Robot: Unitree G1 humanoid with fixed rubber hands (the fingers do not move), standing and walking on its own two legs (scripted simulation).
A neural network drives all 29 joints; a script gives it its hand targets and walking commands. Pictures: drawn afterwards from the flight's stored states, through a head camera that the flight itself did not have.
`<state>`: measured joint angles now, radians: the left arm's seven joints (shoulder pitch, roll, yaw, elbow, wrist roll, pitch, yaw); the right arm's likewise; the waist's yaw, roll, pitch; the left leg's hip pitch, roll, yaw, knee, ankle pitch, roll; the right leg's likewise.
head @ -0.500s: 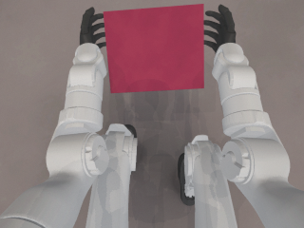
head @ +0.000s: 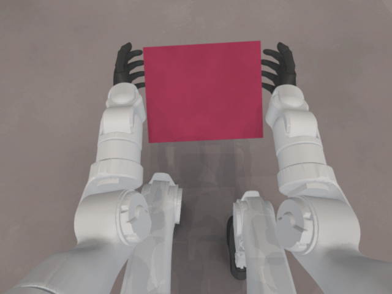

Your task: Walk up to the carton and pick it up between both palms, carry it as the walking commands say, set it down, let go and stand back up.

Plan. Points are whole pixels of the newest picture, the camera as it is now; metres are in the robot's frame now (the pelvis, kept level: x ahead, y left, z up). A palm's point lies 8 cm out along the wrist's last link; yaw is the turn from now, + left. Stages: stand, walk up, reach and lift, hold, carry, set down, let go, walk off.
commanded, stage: reach and lift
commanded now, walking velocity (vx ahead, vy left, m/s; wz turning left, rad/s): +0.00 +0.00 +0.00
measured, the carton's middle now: (203, 99) +0.49 +0.07 -0.15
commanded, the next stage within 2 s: none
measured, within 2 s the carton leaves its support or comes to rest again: neither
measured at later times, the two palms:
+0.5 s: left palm (112, 78) +0.45 +0.21 +0.00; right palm (299, 77) +0.49 -0.07 +0.01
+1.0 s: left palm (92, 66) +0.43 +0.21 +0.07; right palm (327, 65) +0.47 -0.08 +0.09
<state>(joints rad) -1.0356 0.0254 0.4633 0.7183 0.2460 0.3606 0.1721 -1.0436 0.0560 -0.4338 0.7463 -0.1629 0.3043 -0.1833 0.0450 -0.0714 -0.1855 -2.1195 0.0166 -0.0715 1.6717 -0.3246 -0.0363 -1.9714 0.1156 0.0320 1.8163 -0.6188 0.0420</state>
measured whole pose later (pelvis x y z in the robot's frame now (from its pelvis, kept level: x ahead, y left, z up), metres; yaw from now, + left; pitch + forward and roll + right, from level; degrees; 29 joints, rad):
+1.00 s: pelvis +0.04 +0.01 +0.12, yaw +2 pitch +36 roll -3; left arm -0.74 -0.09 0.42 0.62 0.27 0.35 0.19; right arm -0.75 0.12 -0.42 0.70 -0.19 0.27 -0.15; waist 0.03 -0.06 -0.25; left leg -1.60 0.01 -0.07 1.30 -0.32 -0.02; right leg -1.45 0.09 0.05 1.39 -0.57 0.03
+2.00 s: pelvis +0.07 +0.01 +0.25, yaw +4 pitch +18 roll -1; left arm -0.49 -0.17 0.42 0.50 0.32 0.37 0.12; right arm -0.49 0.18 -0.40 0.56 -0.28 0.35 -0.01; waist 0.03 -0.06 -0.12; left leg -0.86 0.00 -0.05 0.71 -0.16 -0.01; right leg -0.71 0.05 0.07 0.77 -0.37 0.02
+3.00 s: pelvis +0.10 +0.01 +0.29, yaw +3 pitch -6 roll +0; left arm -0.35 -0.15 0.29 0.34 0.34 0.70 0.01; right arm -0.37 0.18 -0.30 0.42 -0.33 0.67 -0.03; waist 0.03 -0.05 -0.01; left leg -0.14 0.00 -0.02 0.33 -0.08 -0.01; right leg -0.01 0.01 0.11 0.38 -0.27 0.01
